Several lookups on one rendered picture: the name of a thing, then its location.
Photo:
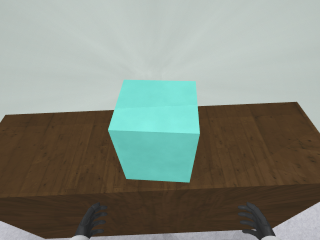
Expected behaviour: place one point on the pedestal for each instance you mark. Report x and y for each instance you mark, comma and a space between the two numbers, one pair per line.
55, 166

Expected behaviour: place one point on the robot right hand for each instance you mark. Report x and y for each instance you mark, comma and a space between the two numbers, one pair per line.
259, 223

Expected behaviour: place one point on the robot left hand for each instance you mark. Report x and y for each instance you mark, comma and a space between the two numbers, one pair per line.
87, 222

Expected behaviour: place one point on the carton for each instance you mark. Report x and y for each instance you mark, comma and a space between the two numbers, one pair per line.
155, 129

